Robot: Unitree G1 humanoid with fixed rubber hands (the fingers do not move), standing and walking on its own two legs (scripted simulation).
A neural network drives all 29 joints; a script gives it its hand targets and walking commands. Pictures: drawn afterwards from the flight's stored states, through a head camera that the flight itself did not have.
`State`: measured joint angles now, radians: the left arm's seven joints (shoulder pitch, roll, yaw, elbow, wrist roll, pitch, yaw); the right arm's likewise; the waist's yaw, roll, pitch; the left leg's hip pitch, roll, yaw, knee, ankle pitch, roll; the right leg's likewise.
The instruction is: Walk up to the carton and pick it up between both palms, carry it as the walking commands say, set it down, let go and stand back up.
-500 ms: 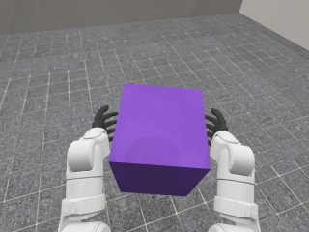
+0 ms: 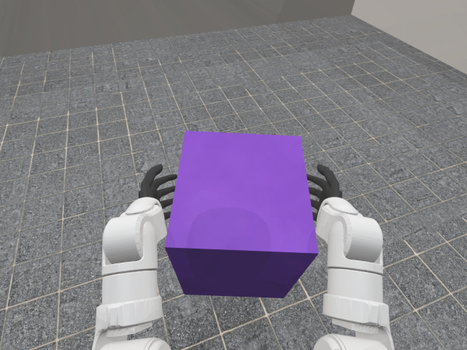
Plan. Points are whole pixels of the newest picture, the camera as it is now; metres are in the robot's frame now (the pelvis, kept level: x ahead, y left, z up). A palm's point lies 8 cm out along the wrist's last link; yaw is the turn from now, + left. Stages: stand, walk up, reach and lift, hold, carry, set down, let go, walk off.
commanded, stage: carry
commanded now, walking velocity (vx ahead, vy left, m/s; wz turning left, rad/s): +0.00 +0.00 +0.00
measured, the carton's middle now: (238, 221) +0.34 +0.00 +0.03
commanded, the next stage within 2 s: none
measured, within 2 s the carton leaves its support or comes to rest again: neither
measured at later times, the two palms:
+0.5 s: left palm (145, 209) +0.32 +0.16 +0.08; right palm (314, 209) +0.33 -0.13 +0.09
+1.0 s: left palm (134, 201) +0.33 +0.17 +0.10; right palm (306, 197) +0.34 -0.12 +0.10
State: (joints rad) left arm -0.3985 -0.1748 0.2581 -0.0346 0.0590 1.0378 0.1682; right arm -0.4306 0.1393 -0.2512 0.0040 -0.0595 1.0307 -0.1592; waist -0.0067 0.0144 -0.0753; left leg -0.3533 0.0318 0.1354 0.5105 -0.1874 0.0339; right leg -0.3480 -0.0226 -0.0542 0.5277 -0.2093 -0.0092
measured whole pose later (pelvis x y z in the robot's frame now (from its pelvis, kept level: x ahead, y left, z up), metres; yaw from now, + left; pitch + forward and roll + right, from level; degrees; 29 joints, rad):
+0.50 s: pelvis +0.01 +0.01 +0.00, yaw +0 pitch +2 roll +0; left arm -0.38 -0.16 0.25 0.08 0.08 0.91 0.14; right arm -0.40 0.14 -0.25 0.10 -0.10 0.90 -0.13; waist 0.00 0.01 -0.08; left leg -0.34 0.02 0.14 0.52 -0.21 0.05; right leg -0.33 -0.04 -0.05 0.53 -0.22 0.01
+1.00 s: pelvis +0.06 +0.01 +0.00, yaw +4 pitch +4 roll -1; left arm -0.20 -0.14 0.11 -0.21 0.04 1.08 0.15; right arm -0.19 0.14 -0.14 -0.22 -0.06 1.08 -0.15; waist -0.01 0.03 -0.18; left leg -0.36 0.01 0.09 0.62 -0.36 0.04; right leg -0.28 -0.05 -0.12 0.54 -0.31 0.02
